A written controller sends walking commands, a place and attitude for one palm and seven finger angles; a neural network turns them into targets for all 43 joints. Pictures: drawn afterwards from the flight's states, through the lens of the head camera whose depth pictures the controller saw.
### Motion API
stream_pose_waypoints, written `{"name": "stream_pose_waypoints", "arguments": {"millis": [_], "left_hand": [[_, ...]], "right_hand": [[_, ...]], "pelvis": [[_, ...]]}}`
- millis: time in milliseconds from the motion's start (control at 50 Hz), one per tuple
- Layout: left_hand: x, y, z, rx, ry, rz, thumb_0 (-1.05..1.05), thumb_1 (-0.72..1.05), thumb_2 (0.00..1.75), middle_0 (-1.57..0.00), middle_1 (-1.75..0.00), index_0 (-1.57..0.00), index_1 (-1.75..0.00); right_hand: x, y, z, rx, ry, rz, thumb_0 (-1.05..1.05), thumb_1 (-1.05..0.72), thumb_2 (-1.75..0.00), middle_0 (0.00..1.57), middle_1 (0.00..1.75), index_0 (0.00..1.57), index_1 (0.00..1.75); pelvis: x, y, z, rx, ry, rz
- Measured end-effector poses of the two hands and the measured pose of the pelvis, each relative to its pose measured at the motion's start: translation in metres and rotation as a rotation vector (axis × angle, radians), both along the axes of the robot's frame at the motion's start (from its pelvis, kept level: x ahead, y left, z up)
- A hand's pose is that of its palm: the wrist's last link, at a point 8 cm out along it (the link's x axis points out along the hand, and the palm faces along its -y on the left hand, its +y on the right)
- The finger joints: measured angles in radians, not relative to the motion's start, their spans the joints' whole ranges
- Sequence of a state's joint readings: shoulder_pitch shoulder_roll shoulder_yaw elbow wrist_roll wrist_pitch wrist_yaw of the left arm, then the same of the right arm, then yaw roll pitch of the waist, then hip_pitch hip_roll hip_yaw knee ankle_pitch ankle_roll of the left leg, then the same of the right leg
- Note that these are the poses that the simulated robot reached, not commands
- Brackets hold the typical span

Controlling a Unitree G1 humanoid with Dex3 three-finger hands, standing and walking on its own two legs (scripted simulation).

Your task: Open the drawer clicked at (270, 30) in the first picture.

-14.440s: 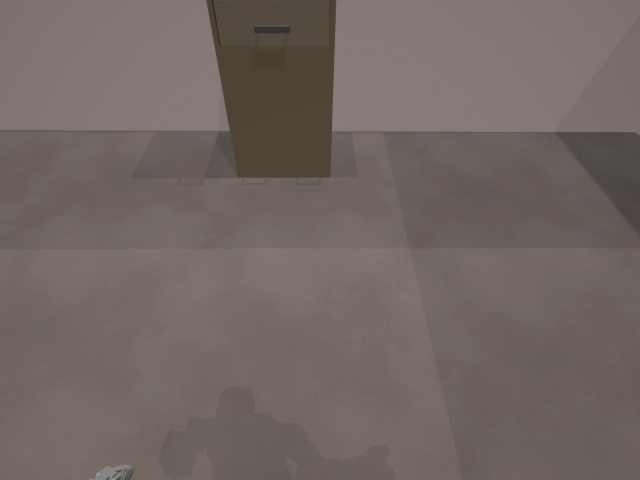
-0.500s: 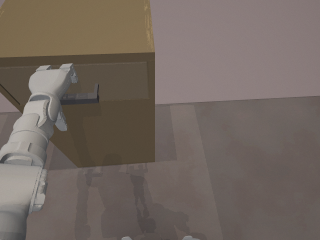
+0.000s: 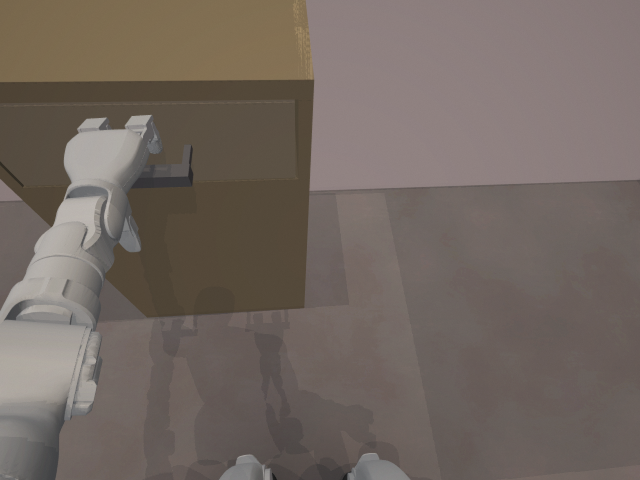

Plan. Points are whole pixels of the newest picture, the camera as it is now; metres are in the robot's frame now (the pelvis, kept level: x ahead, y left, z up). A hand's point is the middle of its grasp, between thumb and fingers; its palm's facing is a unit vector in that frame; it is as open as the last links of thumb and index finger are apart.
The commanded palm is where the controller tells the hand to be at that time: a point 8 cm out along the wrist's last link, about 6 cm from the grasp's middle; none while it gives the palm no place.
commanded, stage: lower the fingers behind the handle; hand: left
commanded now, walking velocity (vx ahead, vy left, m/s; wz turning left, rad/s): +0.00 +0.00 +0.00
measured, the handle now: (144, 164) +0.55 +0.22 +0.01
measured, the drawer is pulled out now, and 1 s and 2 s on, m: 0.00 0.00 0.00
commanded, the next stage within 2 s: lift the fingers back up to retry in 1.18 s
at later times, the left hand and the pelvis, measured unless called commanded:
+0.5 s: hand (123, 192) +0.49 +0.23 +0.02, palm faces -0.06 -0.01 -1.00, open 13.8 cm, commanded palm +0.48 +0.23 +0.05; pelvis +0.00 +0.00 -0.01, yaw +0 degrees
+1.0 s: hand (126, 192) +0.50 +0.23 +0.01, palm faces -0.06 +0.03 -1.00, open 13.8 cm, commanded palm +0.48 +0.22 +0.04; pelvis -0.03 +0.00 -0.03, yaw +0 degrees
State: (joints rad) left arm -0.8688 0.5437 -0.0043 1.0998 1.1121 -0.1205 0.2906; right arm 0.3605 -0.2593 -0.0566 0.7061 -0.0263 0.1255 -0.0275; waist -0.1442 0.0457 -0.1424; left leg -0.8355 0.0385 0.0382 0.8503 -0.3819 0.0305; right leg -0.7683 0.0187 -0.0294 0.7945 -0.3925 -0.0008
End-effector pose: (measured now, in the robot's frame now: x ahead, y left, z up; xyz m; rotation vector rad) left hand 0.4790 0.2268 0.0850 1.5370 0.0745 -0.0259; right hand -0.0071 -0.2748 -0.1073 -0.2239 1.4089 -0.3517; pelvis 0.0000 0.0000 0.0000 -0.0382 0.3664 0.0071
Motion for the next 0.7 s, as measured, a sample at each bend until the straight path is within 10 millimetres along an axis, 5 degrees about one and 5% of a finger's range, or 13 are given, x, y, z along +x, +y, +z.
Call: {"name": "stream_pose_waypoints", "arguments": {"millis": [700], "left_hand": [[-0.002,0.005,-0.015,0.045,-0.024,0.021,0.00,-0.49,0.30,-0.22,-1.25,-0.32,-1.20]], "right_hand": [[-0.011,0.005,-0.015,0.003,0.015,0.005,0.00,-0.90,-0.90,0.20,0.30,0.20,0.30]], "pelvis": [[-0.013,0.003,-0.016,-0.007,0.040,0.000]]}}
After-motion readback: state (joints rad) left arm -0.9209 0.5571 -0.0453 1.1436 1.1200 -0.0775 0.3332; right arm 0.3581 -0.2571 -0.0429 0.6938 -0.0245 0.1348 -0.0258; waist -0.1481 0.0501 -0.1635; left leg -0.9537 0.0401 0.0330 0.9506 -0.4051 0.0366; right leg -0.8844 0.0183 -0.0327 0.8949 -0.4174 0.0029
